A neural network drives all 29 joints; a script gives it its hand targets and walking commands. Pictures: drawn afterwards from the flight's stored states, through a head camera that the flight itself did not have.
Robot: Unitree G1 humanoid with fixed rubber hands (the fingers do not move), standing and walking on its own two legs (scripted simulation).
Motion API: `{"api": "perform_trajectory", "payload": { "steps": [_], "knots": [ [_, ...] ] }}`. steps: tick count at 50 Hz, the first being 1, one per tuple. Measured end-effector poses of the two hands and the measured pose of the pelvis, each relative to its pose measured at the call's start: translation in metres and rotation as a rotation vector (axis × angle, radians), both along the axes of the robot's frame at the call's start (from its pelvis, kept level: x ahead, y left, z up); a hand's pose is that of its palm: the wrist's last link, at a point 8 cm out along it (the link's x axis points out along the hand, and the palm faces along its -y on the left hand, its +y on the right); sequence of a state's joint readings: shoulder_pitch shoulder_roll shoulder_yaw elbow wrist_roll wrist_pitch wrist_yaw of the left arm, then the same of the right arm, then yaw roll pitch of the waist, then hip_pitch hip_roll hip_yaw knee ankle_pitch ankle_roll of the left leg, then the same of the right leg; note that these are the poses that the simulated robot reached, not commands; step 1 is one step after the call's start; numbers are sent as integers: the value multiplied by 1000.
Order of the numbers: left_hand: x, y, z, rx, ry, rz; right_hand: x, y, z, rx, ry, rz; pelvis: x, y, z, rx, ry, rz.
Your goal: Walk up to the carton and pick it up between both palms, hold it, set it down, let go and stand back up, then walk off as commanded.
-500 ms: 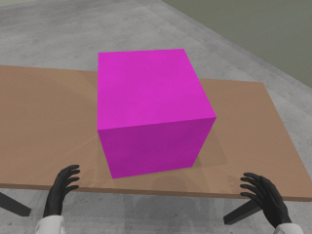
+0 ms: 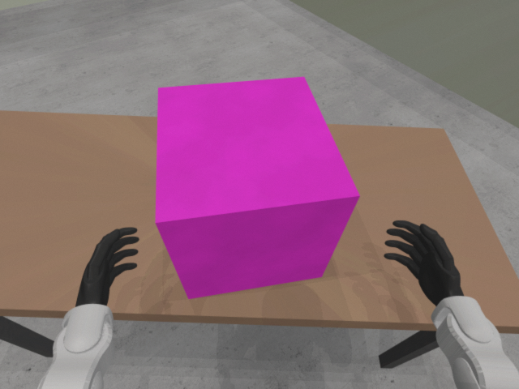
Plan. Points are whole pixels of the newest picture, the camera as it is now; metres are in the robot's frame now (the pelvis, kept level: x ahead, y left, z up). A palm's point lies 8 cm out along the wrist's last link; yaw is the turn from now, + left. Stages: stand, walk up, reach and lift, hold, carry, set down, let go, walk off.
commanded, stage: reach and lift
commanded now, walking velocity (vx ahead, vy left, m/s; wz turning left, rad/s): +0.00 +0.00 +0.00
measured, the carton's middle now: (245, 189) +0.45 +0.04 +0.01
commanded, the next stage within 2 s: none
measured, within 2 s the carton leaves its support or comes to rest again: neither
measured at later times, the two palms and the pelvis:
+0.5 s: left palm (94, 227) +0.30 +0.24 +0.11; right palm (424, 213) +0.34 -0.22 +0.10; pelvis -0.01 +0.00 +0.00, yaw +0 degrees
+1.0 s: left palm (103, 171) +0.37 +0.23 +0.15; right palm (425, 151) +0.41 -0.21 +0.16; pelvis -0.01 +0.00 +0.00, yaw +0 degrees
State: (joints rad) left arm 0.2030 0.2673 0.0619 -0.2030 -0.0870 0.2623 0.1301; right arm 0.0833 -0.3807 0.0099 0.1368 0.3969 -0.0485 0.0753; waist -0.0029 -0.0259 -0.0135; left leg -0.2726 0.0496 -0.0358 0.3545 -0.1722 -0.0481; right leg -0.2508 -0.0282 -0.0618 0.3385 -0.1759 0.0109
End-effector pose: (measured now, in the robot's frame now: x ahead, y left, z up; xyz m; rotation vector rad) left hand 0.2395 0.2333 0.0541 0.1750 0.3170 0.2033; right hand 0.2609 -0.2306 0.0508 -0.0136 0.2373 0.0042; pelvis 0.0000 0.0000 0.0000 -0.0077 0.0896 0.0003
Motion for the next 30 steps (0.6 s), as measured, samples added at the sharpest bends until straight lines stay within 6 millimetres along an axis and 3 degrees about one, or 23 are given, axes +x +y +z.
{"api": "perform_trajectory", "payload": {
  "steps": [30],
  "knots": [
    [75, 4, 61, -68, -11, 53, 94, 14, 63, 15, -28, 12, -9, -2, 1, 3, -8, 0]
  ]
}}
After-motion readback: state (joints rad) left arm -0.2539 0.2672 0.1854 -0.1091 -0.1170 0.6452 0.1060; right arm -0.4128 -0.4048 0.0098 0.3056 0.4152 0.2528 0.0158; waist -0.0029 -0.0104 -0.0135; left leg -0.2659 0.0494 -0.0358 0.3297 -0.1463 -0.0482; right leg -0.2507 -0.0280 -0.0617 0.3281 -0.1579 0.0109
